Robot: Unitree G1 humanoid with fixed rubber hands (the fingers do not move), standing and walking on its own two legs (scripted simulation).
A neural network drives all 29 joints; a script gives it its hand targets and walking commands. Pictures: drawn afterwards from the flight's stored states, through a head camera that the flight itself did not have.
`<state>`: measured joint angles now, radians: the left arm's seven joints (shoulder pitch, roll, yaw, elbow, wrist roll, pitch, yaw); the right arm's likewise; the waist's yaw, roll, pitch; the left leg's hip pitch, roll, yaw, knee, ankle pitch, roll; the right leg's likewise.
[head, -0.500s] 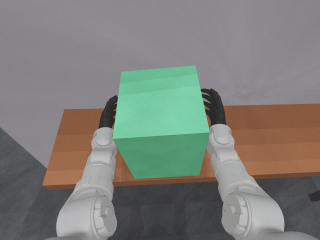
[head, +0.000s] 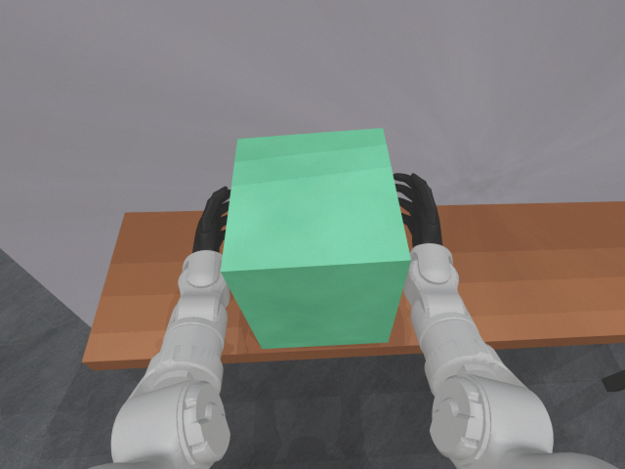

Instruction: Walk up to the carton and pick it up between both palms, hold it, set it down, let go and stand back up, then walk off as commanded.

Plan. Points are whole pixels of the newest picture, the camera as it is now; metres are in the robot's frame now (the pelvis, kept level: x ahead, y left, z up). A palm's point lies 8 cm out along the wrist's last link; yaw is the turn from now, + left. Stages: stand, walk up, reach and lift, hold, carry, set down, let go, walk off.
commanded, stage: set down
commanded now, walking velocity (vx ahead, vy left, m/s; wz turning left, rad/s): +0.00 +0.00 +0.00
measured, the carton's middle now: (317, 247) +0.40 +0.00 +0.00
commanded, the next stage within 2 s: none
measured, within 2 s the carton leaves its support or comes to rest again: rests again in 0.44 s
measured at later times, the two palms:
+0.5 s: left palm (214, 247) +0.39 +0.14 +0.02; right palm (426, 246) +0.38 -0.15 +0.04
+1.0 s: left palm (206, 248) +0.39 +0.15 +0.02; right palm (420, 258) +0.37 -0.15 +0.02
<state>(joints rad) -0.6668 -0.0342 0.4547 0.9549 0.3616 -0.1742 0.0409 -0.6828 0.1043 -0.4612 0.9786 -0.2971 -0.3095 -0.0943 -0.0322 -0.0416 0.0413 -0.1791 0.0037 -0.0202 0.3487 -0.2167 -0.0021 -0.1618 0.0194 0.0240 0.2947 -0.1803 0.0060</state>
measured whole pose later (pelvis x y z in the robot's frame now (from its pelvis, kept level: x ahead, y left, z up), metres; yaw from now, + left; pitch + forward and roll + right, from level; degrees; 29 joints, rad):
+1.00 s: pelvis +0.00 +0.02 -0.01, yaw +0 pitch +11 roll -2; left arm -0.78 0.02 0.28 1.29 0.14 -0.30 0.14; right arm -0.72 -0.08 -0.23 1.33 -0.02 -0.39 -0.10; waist 0.00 0.01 -0.12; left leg -0.41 0.00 -0.02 0.49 -0.25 -0.01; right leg -0.35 0.02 0.02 0.34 -0.18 0.01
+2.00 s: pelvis -0.06 +0.01 -0.01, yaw +0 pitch +4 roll -2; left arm -0.21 0.07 0.09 0.80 -0.01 -0.37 0.09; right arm -0.26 -0.13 -0.05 0.93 0.13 -0.40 -0.05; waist 0.00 -0.01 -0.07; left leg -0.37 0.01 -0.02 0.51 -0.21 0.01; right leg -0.34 0.03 0.02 0.41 -0.15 0.01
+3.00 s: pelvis -0.02 -0.01 -0.01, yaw +0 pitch +0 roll +0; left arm 0.24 0.11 0.03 0.41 -0.02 -0.13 0.03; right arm 0.21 -0.13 -0.03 0.47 0.13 -0.25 -0.03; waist 0.01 -0.05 0.02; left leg -0.20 0.01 -0.01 0.43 -0.23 -0.01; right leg -0.20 0.03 0.02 0.41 -0.21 -0.01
